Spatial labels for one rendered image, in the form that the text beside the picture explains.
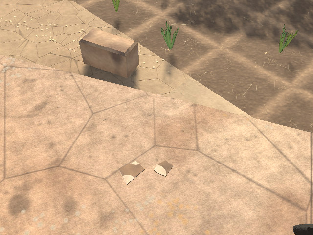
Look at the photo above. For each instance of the right robot hand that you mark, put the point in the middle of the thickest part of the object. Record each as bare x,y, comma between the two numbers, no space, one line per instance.
303,229

